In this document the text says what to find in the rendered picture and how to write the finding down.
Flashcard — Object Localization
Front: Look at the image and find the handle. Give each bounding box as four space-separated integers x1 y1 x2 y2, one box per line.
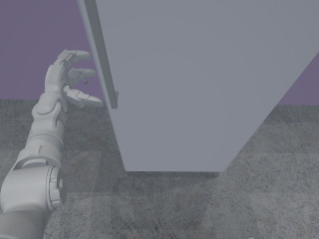
84 0 119 110

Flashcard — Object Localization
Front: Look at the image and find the fridge door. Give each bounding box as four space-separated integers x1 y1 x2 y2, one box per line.
79 0 319 172

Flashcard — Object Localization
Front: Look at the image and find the robot left forearm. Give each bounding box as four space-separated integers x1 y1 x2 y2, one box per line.
0 92 68 211

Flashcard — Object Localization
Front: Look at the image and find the left robot upper arm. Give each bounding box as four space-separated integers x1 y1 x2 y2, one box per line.
0 165 68 239

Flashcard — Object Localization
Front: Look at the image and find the left robot hand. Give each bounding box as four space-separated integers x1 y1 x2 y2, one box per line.
44 49 103 108

